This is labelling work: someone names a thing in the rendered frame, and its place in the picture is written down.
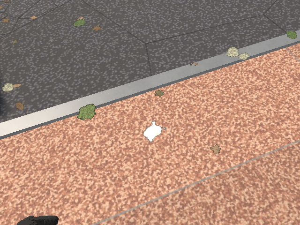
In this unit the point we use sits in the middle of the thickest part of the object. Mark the left robot hand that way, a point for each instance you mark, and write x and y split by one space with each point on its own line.
41 220

